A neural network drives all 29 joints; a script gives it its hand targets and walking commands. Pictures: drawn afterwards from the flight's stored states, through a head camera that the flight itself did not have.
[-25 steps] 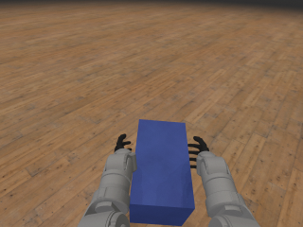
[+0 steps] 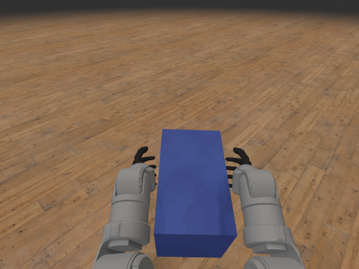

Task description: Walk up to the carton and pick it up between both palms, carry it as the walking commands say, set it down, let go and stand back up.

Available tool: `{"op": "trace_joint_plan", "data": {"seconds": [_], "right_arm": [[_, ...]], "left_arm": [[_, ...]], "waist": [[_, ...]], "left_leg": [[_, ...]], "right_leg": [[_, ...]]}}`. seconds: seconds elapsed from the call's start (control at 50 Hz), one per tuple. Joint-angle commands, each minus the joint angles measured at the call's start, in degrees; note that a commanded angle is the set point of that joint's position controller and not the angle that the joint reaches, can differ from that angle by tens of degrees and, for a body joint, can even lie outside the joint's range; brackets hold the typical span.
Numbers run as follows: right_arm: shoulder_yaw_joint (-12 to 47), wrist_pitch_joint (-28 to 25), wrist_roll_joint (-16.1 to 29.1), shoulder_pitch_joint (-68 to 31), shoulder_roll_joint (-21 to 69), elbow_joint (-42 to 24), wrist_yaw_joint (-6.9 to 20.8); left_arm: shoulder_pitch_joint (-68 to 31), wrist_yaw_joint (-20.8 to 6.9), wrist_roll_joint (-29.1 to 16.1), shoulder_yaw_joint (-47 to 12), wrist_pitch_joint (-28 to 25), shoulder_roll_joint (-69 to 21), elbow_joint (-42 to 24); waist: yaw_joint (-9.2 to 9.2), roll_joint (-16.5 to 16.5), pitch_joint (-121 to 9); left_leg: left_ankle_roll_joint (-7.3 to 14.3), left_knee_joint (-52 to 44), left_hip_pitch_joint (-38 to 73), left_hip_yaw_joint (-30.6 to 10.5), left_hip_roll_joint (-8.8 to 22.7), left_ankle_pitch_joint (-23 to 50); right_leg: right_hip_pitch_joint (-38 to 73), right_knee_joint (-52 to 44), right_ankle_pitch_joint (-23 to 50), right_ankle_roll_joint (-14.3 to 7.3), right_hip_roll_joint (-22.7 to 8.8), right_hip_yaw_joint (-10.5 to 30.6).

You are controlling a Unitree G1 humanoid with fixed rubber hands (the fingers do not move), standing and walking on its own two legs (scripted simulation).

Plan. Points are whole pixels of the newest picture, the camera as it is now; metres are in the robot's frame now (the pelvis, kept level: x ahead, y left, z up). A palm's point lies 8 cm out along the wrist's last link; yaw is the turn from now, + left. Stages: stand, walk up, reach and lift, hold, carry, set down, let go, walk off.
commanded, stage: carry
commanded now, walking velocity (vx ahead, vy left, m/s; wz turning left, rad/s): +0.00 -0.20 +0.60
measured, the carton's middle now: (190, 190) +0.34 -0.01 +0.03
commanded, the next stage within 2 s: none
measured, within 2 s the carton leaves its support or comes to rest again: neither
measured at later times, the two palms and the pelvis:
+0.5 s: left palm (103, 201) +0.26 +0.17 +0.10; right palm (212, 182) +0.30 -0.06 +0.11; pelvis -0.01 -0.02 -0.01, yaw +11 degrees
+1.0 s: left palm (92, 228) +0.20 +0.18 +0.09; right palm (200, 184) +0.30 -0.03 +0.10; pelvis -0.01 -0.07 -0.02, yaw +26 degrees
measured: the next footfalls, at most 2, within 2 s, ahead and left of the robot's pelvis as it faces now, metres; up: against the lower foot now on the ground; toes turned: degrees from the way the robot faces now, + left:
right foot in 0.70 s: +0.11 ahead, -0.17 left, +0.00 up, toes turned +22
left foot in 0.96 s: +0.02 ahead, +0.07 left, +0.00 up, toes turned +26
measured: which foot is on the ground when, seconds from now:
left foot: down 0.00-0.72, up 0.74-0.94, down 0.96-1.00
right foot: down 0.00-0.44, up 0.46-0.68, down 0.70-1.00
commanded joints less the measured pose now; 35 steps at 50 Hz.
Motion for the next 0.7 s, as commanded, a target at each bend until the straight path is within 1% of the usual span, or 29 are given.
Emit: {"op": "trace_joint_plan", "data": {"seconds": [0.0, 0.02, 0.04, 0.06, 0.1, 0.12, 0.14, 0.16, 0.18, 0.2, 0.22, 0.24, 0.26, 0.28, 0.32, 0.36, 0.38, 0.4, 0.42, 0.44, 0.46, 0.48, 0.5, 0.52, 0.54, 0.62, 0.64, 0.66, 0.68], "right_arm": [[31.49, 2.02, 22.48, -37.21, 66.42, -11.97, 12.49], [30.92, 3.22, 22.32, -32.59, 64.22, -12.64, 11.93], [29.76, 3.84, 21.27, -29.83, 62.55, -12.82, 11.35], [30.69, 4.12, 21.46, -31.07, 62.82, -16.47, 10.62], [33.2, 4.71, 21.99, -33.75, 63.69, -23.59, 9.34], [34.01, 5.0, 22.58, -35.07, 63.16, -27.24, 8.66], [34.03, 5.81, 22.62, -34.58, 62.94, -28.23, 8.08], [33.58, 6.5, 22.36, -33.07, 62.58, -28.31, 7.45], [33.27, 7.4, 22.05, -31.07, 62.51, -27.47, 7.12], [32.65, 8.31, 21.69, -29.63, 62.14, -28.04, 6.96], [32.4, 9.56, 21.36, -28.87, 61.66, -27.26, 7.09], [33.16, 10.24, 22.64, -30.41, 62.07, -27.49, 7.33], [32.71, 10.8, 23.23, -30.72, 62.41, -26.62, 7.59], [32.35, 11.42, 23.48, -30.45, 62.62, -25.43, 7.7], [31.0, 12.17, 22.97, -27.5, 62.1, -23.6, 7.87], [30.2, 11.9, 23.03, -26.65, 62.03, -24.71, 7.84], [30.02, 11.81, 23.28, -25.71, 62.47, -24.9, 7.96], [29.59, 11.34, 23.23, -25.21, 62.44, -26.44, 8.23], [28.96, 11.03, 22.97, -24.56, 60.97, -27.54, 8.25], [26.82, 10.31, 21.87, -24.32, 60.42, -27.46, 8.01], [26.98, 10.01, 21.7, -25.28, 60.84, -30.05, 7.88], [27.72, 9.73, 21.98, -26.17, 61.41, -31.84, 7.58], [28.51, 9.44, 22.66, -26.45, 62.12, -32.47, 7.43], [28.87, 9.21, 23.06, -26.83, 61.87, -33.09, 7.34], [28.94, 8.95, 23.62, -28.25, 61.94, -34.01, 7.12], [29.01, 9.71, 22.4, -22.57, 60.83, -31.74, 6.87], [29.72, 9.86, 22.45, -21.65, 61.18, -31.55, 6.93], [30.24, 9.87, 22.32, -20.65, 61.31, -31.71, 6.86], [30.7, 9.93, 22.06, -20.34, 61.33, -31.79, 6.88]], "left_arm": [[-37.11, -15.62, -23.0, -35.09, 2.72, -57.4, -15.06], [-32.47, -14.57, -22.87, -35.45, 3.95, -57.48, -15.28], [-31.27, -14.01, -23.03, -36.07, 5.18, -57.98, -15.5], [-34.3, -13.89, -24.64, -38.13, 5.66, -58.64, -18.19], [-35.33, -13.96, -27.08, -40.55, 6.59, -61.36, -21.47], [-34.75, -13.92, -28.33, -41.62, 7.31, -62.41, -22.34], [-33.96, -13.76, -28.57, -41.71, 8.46, -62.76, -22.54], [-33.02, -13.66, -28.86, -41.42, 9.23, -62.7, -22.71], [-30.24, -13.42, -28.28, -39.92, 9.96, -62.07, -22.14], [-27.85, -13.14, -27.4, -38.77, 10.62, -60.64, -21.91], [-25.87, -12.79, -26.36, -36.73, 11.05, -58.79, -20.61], [-24.84, -12.38, -25.51, -35.6, 11.48, -58.88, -21.01], [-26.33, -12.09, -25.37, -34.97, 11.94, -58.53, -22.4], [-26.77, -11.74, -25.06, -34.41, 12.39, -58.69, -22.79], [-26.67, -11.43, -24.8, -34.08, 12.83, -58.77, -22.99], [-25.38, -10.95, -25.42, -34.71, 12.62, -59.68, -24.25], [-23.76, -10.72, -25.21, -34.59, 12.71, -60.29, -23.62], [-24.48, -10.62, -25.9, -35.8, 12.51, -60.84, -25.1], [-23.05, -10.63, -26.53, -37.57, 12.66, -62.65, -25.59], [-29.73, -10.98, -28.62, -40.47, 12.55, -62.67, -28.66], [-32.17, -11.22, -29.61, -41.89, 12.31, -63.38, -30.05], [-32.44, -11.31, -30.38, -42.32, 12.05, -64.12, -31.11], [-33.07, -11.4, -31.21, -42.81, 11.65, -64.44, -32.52], [-31.9, -11.42, -31.16, -42.47, 11.65, -64.29, -31.7], [-32.08, -11.23, -31.37, -42.58, 11.4, -64.46, -32.23], [-27.03, -10.75, -30.16, -41.73, 11.45, -62.29, -31.67], [-25.77, -10.64, -29.69, -41.5, 11.64, -62.57, -30.83], [-24.97, -10.8, -29.53, -41.09, 11.73, -62.59, -30.79], [-23.69, -10.98, -29.01, -40.3, 11.7, -62.19, -30.82]], "waist": [[-0.6, -1.23, -27.42], [-0.26, 7.68, -28.17], [0.13, 16.74, -25.99], [-0.31, 14.09, -24.09], [-0.2, 10.96, -23.3], [-0.16, 11.36, -24.02], [-0.24, 12.14, -23.44], [-0.14, 11.34, -24.11], [0.5, 7.51, -25.09], [0.89, -4.22, -27.05], [0.77, -18.83, -23.79], [0.67, -14.9, -20.97], [0.54, -9.06, -17.73], [0.58, -6.18, -16.89], [0.44, -7.42, -17.65], [0.51, -7.69, -22.56], [0.01, -3.67, -25.56], [-1.12, 0.63, -26.21], [-0.1, 16.11, -26.7], [-0.61, 22.95, -22.92], [-0.96, 17.88, -21.47], [-0.95, 13.58, -21.57], [-1.13, 11.36, -22.76], [-1.22, 11.13, -23.49], [-1.2, 12.51, -26.0], [-1.18, 15.4, -26.56], [-1.19, 15.56, -26.62], [-1.15, 14.1, -26.8], [-0.35, 8.06, -27.0]], "left_leg": [[4.33, -8.15, 10.66, -9.45, 9.09, 12.3], [6.77, -11.02, 17.24, -23.09, 17.93, 27.44], [9.26, -14.04, 18.93, -32.24, 23.08, 37.38], [10.28, -15.45, 17.49, -33.63, 21.65, 37.57], [8.34, -15.26, 12.8, -29.74, 19.37, 28.82], [6.98, -14.73, 8.52, -27.06, 18.19, 26.48], [6.24, -14.83, 3.41, -25.58, 17.14, 22.1], [4.34, -13.22, -2.02, -22.76, 15.29, 18.92], [2.07, -8.6, -9.06, -18.33, 12.5, 12.72], [-0.13, 0.54, -17.0, -9.24, 6.28, 0.21], [-1.47, 12.29, -25.31, 0.9, 1.33, -15.79], [-1.47, 23.13, -21.44, 3.44, 3.6, -16.55], [-1.52, 27.08, -19.52, 4.08, 4.57, -14.43], [-1.57, 26.17, -18.14, 5.41, 5.34, -12.04], [-1.14, 16.51, -14.0, 7.99, 5.24, -10.74], [-0.56, -0.71, -4.61, 9.66, 3.7, -4.79], [0.4, -8.29, 2.85, 4.98, 4.52, 0.64], [2.65, -10.57, 12.74, -7.46, 9.84, 9.39], [5.67, -14.4, 20.28, -28.27, 23.19, 31.46], [7.62, -19.07, 18.68, -40.53, 25.15, 38.68], [7.61, -19.43, 16.94, -37.5, 22.1, 31.58], [7.7, -18.57, 16.51, -34.66, 20.78, 25.88], [7.54, -17.15, 17.35, -32.38, 19.78, 26.97], [7.49, -16.0, 16.31, -30.38, 18.52, 31.63], [6.88, -15.14, 16.81, -28.68, 17.8, 35.15], [4.03, -16.03, 9.83, -25.64, 16.46, 34.56], [2.93, -15.37, 4.68, -23.61, 15.88, 31.06], [1.13, -14.05, -2.08, -20.63, 13.93, 23.64], [-0.63, -9.91, -9.38, -16.22, 10.14, 15.06]], "right_leg": [[-1.1, 1.49, 16.68, -2.64, -9.38, -1.77], [-10.12, 7.51, 5.1, 0.21, -5.2, -3.66], [-16.52, 9.28, -13.32, 2.66, -0.17, -6.3], [-16.4, 10.9, -15.09, 2.35, 0.27, -3.41], [-12.99, 8.92, -9.86, 0.98, -0.52, -0.85], [-8.19, 5.32, -7.87, 0.14, -0.78, -0.69], [-3.17, 1.57, -7.26, -0.51, -0.31, -1.27], [3.91, -2.8, -6.17, -1.42, -0.77, -0.77], [12.62, -6.65, -6.19, -2.84, -3.33, 0.92], [20.15, -12.31, -7.85, -5.66, -12.6, 10.34], [19.54, -15.46, -0.54, -11.23, -22.98, 19.85], [10.47, -15.98, -0.38, -13.47, -24.72, 16.36], [6.52, -15.5, -0.62, -13.73, -23.46, 12.02], [5.03, -14.79, -1.09, -13.13, -21.24, 7.01], [4.54, -12.51, 1.78, -10.8, -18.29, -0.29], [6.48, -5.71, 10.38, -8.87, -15.25, -6.15], [4.27, -0.3, 14.39, -6.16, -13.04, -8.25], [-7.0, 4.2, 8.48, -2.67, -12.55, -7.21], [-19.47, 11.77, -11.13, 1.76, -6.49, -8.77], [-24.85, 17.97, -21.43, 3.54, 0.72, -6.18], [-23.97, 22.44, -18.28, 3.13, -0.03, -1.51], [-23.49, 23.74, -15.68, 2.94, -0.48, -0.48], [-22.67, 22.36, -15.29, 2.68, -1.06, 0.09], [-20.79, 20.19, -14.89, 2.73, -0.51, -0.92], [-18.15, 18.05, -14.06, 2.7, -0.18, -1.42], [-5.72, 1.92, -9.4, 0.86, -0.08, -2.19], [0.74, -3.69, -7.45, -0.05, -0.53, -2.43], [8.56, -8.49, -6.3, -1.15, -1.79, -2.69], [17.34, -12.44, -7.48, -2.19, -4.95, -1.68]]}}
